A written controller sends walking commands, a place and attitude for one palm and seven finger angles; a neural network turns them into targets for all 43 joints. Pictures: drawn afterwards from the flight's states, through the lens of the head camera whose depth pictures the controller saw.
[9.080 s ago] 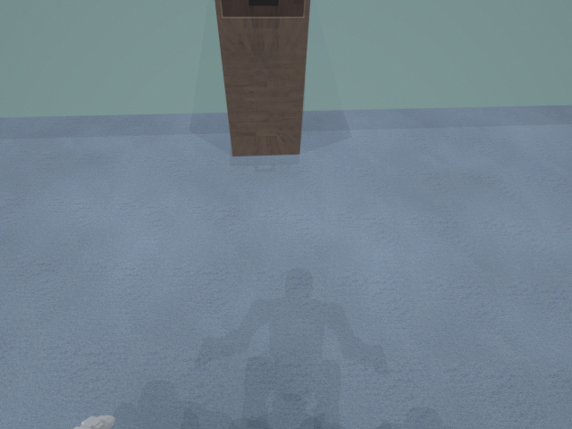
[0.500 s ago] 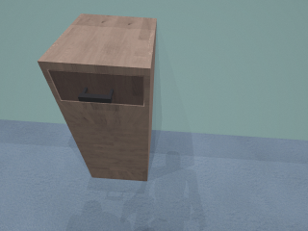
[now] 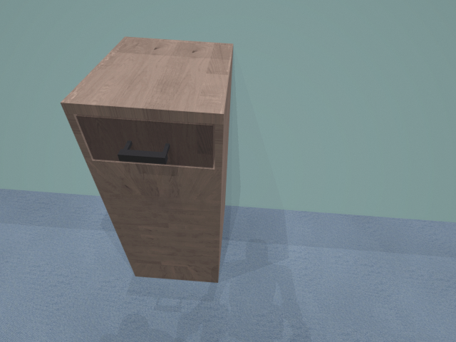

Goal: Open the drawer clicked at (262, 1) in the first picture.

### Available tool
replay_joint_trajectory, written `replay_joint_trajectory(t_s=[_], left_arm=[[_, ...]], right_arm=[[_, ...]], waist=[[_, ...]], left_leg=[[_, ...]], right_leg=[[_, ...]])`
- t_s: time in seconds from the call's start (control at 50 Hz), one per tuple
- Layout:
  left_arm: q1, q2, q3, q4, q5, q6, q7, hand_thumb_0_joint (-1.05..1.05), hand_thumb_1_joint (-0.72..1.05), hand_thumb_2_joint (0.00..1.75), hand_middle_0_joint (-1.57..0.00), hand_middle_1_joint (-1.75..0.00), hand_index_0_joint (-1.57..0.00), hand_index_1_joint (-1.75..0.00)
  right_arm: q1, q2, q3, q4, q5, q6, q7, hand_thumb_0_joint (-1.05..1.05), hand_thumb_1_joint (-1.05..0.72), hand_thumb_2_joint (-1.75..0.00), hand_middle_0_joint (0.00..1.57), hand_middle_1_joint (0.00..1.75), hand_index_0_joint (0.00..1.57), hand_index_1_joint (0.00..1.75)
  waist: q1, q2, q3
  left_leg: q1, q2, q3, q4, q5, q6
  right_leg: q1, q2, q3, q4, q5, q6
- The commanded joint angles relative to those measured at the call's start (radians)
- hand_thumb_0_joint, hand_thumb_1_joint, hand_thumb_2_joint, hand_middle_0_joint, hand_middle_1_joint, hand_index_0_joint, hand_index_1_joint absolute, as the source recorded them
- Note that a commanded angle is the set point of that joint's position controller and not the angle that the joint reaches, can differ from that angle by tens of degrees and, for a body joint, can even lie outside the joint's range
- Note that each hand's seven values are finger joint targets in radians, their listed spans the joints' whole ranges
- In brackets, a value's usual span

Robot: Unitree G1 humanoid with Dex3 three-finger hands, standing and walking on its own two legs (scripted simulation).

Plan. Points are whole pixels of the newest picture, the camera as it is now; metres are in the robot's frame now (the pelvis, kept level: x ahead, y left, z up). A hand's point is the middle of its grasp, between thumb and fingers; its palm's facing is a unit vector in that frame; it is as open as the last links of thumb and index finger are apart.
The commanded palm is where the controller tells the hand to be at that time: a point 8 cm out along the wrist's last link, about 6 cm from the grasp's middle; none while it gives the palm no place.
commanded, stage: look again from close up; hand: left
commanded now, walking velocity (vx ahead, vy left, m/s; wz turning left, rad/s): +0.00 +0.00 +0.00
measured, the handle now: (145, 151) +0.54 +0.23 +0.03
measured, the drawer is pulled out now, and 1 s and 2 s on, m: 0.00 0.00 0.00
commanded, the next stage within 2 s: raise the hand with hooked fingers in 0.26 s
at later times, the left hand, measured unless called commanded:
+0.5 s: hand (88, 340) +0.15 +0.25 -0.07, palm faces -0.15 -0.69 -0.70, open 7.5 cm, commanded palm +0.12 +0.27 -0.04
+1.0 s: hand (83, 283) +0.22 +0.27 -0.01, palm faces +0.04 -0.06 -1.00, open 9.9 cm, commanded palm +0.20 +0.26 +0.05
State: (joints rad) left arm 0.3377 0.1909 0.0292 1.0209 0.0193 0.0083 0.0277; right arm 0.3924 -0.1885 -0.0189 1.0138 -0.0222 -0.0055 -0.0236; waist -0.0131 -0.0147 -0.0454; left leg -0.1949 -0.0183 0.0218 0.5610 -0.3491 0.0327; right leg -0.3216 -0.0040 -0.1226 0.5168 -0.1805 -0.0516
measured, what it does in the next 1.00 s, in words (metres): stands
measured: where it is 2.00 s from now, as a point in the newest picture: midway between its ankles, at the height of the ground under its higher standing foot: outside the picture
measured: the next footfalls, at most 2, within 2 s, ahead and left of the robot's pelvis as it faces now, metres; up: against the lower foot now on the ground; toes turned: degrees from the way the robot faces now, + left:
none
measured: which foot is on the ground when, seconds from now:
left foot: down 0.00-1.00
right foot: down 0.00-1.00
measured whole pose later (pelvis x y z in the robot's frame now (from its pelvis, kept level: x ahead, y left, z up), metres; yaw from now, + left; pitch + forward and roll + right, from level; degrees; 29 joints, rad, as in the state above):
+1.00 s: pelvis +0.03 +0.00 -0.03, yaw +0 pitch +10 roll +0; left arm 0.42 0.41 0.06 -0.07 1.03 -0.09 0.42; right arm 0.07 -0.22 0.00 0.52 -0.06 0.10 0.02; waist 0.10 0.03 -0.09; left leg -0.48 -0.03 0.03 0.82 -0.51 0.03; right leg -0.65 0.03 -0.03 0.83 -0.35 -0.05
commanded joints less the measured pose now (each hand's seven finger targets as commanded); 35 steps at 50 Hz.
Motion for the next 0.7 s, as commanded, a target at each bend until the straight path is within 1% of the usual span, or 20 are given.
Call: replay_joint_trajectory(t_s=[0.0,0.1,0.18,0.32,0.34,0.36,0.38,0.4,0.42,0.44,0.46,0.48,0.5,0.52,0.54,0.58,0.6,0.62,0.66,0.68], left_arm=[[-0.005,0.142,0.023,-0.055,-0.004,-0.041,0.008,0.0,0.9,0.9,-0.2,-0.3,-0.2,-0.3],[-0.068,0.17,0.018,-0.053,-0.008,-0.043,0.006,0.0,0.9,0.9,-0.2,-0.3,-0.2,-0.3],[-0.106,0.194,0.015,-0.051,-0.009,-0.042,0.005,0.0,0.9,0.9,-0.2,-0.3,-0.2,-0.3],[-0.128,0.193,0.004,-0.032,-0.008,-0.037,0.004,0.0,0.9,0.9,-0.2,-0.3,-0.2,-0.3],[0.013,0.142,-0.008,0.009,-0.009,-0.045,0.046,0.0,0.9,0.9,-0.2,-0.3,-0.2,-0.3],[-0.867,0.66,0.214,-1.329,0.31,-0.2,0.064,0.0,0.88,0.89,-0.2,-0.32,-0.2,-0.32],[-0.36,0.527,0.151,-1.117,0.354,-0.131,0.135,0.0,0.85,0.88,-0.2,-0.33,-0.2,-0.33],[-0.084,0.319,0.026,-1.064,0.345,-0.027,0.178,0.0,0.83,0.87,-0.21,-0.34,-0.21,-0.34],[-0.001,0.2,-0.041,-0.944,0.431,-0.009,0.185,0.0,0.81,0.86,-0.21,-0.36,-0.21,-0.36],[-0.055,0.27,-0.026,-1.037,0.514,-0.024,0.215,0.0,0.78,0.85,-0.21,-0.37,-0.21,-0.37],[0.044,0.299,0.012,-0.981,0.614,-0.035,0.245,0.0,0.76,0.84,-0.21,-0.39,-0.21,-0.39],[0.128,0.259,-0.014,-0.956,0.705,-0.044,0.273,0.0,0.74,0.83,-0.21,-0.4,-0.21,-0.4],[0.222,0.256,-0.002,-0.944,0.791,-0.059,0.297,0.0,0.71,0.82,-0.21,-0.42,-0.21,-0.42],[0.281,0.237,-0.011,-0.944,0.866,-0.078,0.323,0.0,0.69,0.81,-0.22,-0.43,-0.22,-0.43],[0.317,0.22,-0.017,-0.965,0.922,-0.095,0.346,0.0,0.67,0.8,-0.22,-0.45,-0.22,-0.45],[0.335,0.24,0.022,-1.022,0.999,-0.136,0.387,0.0,0.62,0.78,-0.22,-0.48,-0.22,-0.48],[0.313,0.269,0.057,-1.052,1.028,-0.159,0.408,0.0,0.6,0.77,-0.22,-0.5,-0.22,-0.5],[0.268,0.286,0.077,-1.092,1.049,-0.176,0.428,0.0,0.57,0.76,-0.22,-0.51,-0.22,-0.51],[0.252,0.339,0.139,-1.134,1.076,-0.207,0.463,0.0,0.53,0.74,-0.23,-0.54,-0.23,-0.54],[0.223,0.344,0.152,-1.168,1.077,-0.216,0.48,0.0,0.5,0.73,-0.23,-0.55,-0.23,-0.55]], right_arm=[[-0.005,-0.155,-0.022,-0.05,0.002,-0.031,-0.008,0.0,-0.9,-0.9,0.2,0.3,0.2,0.3],[-0.055,-0.189,-0.016,-0.036,0.004,-0.031,-0.004,0.0,-0.9,-0.9,0.2,0.3,0.2,0.3],[-0.099,-0.214,-0.013,-0.026,0.005,-0.025,0.001,0.0,-0.9,-0.9,0.2,0.3,0.2,0.3],[-0.141,-0.225,-0.004,0.001,0.004,-0.02,0.006,0.0,-0.9,-0.9,0.2,0.3,0.2,0.3],[-0.166,-0.154,0.01,-0.053,0.016,-0.037,0.004,0.0,-0.9,-0.9,0.2,0.3,0.2,0.3],[-0.261,-0.279,-0.003,-0.377,0.047,-0.13,-0.015,0.0,-0.9,-0.9,0.2,0.3,0.2,0.3],[-0.34,-0.213,0.001,-0.418,0.02,-0.223,-0.033,0.0,-0.9,-0.9,0.2,0.3,0.2,0.3],[-0.305,-0.179,0.002,-0.418,0.028,-0.247,-0.033,0.0,-0.9,-0.9,0.2,0.3,0.2,0.3],[-0.275,-0.166,0.003,-0.384,0.037,-0.242,-0.036,0.0,-0.9,-0.9,0.2,0.3,0.2,0.3],[-0.325,-0.204,-0.017,-0.45,0.012,-0.233,-0.028,0.0,-0.9,-0.9,0.2,0.3,0.2,0.3],[-0.31,-0.21,-0.031,-0.467,0.001,-0.21,-0.02,0.0,-0.9,-0.9,0.2,0.3,0.2,0.3],[-0.328,-0.201,-0.031,-0.505,-0.014,-0.187,-0.011,0.0,-0.9,-0.9,0.2,0.3,0.2,0.3],[-0.334,-0.201,-0.046,-0.535,-0.017,-0.163,0.005,0.0,-0.9,-0.9,0.2,0.3,0.2,0.3],[-0.337,-0.195,-0.048,-0.557,-0.025,-0.13,0.02,0.0,-0.9,-0.9,0.2,0.3,0.2,0.3],[-0.372,-0.192,-0.05,-0.591,-0.035,-0.1,0.033,0.0,-0.9,-0.9,0.2,0.3,0.2,0.3],[-0.404,-0.191,-0.05,-0.636,-0.04,-0.052,0.053,0.0,-0.9,-0.9,0.2,0.3,0.2,0.3],[-0.412,-0.191,-0.045,-0.643,-0.038,-0.033,0.058,0.0,-0.9,-0.9,0.2,0.3,0.2,0.3],[-0.419,-0.185,-0.045,-0.658,-0.044,-0.014,0.06,0.0,-0.9,-0.9,0.2,0.3,0.2,0.3],[-0.406,-0.164,-0.038,-0.679,-0.056,0.01,0.055,0.0,-0.9,-0.9,0.2,0.3,0.2,0.3],[-0.398,-0.156,-0.04,-0.682,-0.06,0.021,0.052,0.0,-0.9,-0.9,0.2,0.3,0.2,0.3]], waist=[[0.025,0.071,0.125],[0.019,0.035,0.104],[0.017,0.004,0.108],[0.018,0.019,0.098],[0.045,-0.03,0.087],[-0.014,0.341,-0.296],[0.093,0.444,-0.212],[0.052,0.348,-0.104],[0.028,0.236,-0.024],[0.027,0.129,0.087],[0.048,0.018,0.036],[0.062,-0.097,0.038],[0.094,-0.106,0.013],[0.102,-0.147,-0.03],[0.109,-0.154,0.013],[0.121,-0.156,-0.029],[0.133,-0.126,-0.048],[0.126,-0.12,-0.101],[0.136,-0.101,-0.167],[0.136,-0.061,-0.222]], left_leg=[[-0.21,0.119,-0.149,-0.235,0.012,0.041],[-0.135,0.12,-0.121,-0.234,0.144,0.022],[-0.111,0.119,-0.116,-0.25,0.141,0.016],[-0.075,0.123,-0.118,-0.281,0.136,0.011],[-0.065,0.151,-0.032,-0.118,0.261,-0.012],[0.038,0.008,-0.109,-0.241,0.426,-0.001],[0.065,0.029,-0.09,-0.226,0.553,-0.036],[-0.01,0.059,-0.123,-0.24,0.422,-0.088],[-0.046,0.058,-0.091,-0.207,0.367,-0.074],[-0.155,0.03,-0.113,-0.183,0.224,-0.055],[-0.219,0.03,-0.101,-0.161,0.114,-0.03],[-0.283,0.015,-0.089,-0.133,0.044,-0.016],[-0.319,0.004,-0.061,-0.114,0.022,-0.013],[-0.328,-0.006,-0.029,-0.075,0.025,-0.014],[-0.364,-0.013,-0.017,-0.046,-0.015,-0.016],[-0.374,-0.027,-0.012,0.009,-0.013,-0.011],[-0.374,-0.032,-0.02,0.029,0.0,-0.011],[-0.372,-0.031,-0.022,0.047,0.01,-0.008],[-0.374,-0.038,-0.024,0.098,0.044,-0.002],[-0.361,-0.038,-0.03,0.119,0.081,0.0]], right_leg=[[0.168,-0.101,0.161,-0.113,-0.019,-0.01],[0.213,-0.114,0.154,-0.119,0.104,-0.004],[0.225,-0.124,0.16,-0.143,0.099,0.004],[0.234,-0.122,0.156,-0.167,0.095,0.019],[0.198,-0.167,0.176,-0.043,0.516,0.032],[0.352,0.009,0.248,0.021,0.325,-0.017],[0.173,-0.012,0.162,0.038,0.035,-0.044],[0.066,0.006,0.122,0.071,-0.056,-0.023],[-0.008,0.022,0.12,0.04,-0.057,-0.01],[-0.027,0.035,0.159,0.011,-0.061,-0.023],[-0.027,0.036,0.162,0.011,-0.143,-0.018],[-0.049,0.038,0.173,0.006,-0.223,-0.019],[-0.032,0.042,0.211,0.006,-0.267,-0.024],[-0.049,0.048,0.222,0.019,-0.297,-0.026],[-0.097,0.046,0.248,0.017,-0.334,-0.031],[-0.104,0.034,0.281,0.033,-0.308,-0.037],[-0.113,0.033,0.288,0.057,-0.285,-0.04],[-0.113,0.028,0.282,0.085,-0.253,-0.036],[-0.113,0.015,0.29,0.126,-0.157,-0.032],[-0.116,0.014,0.296,0.157,-0.087,-0.034]])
